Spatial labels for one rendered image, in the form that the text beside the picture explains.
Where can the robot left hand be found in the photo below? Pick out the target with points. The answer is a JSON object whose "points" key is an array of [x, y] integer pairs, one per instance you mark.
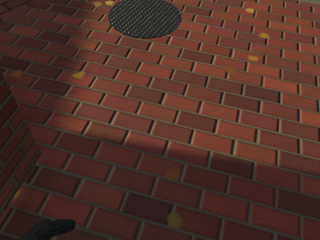
{"points": [[47, 228]]}

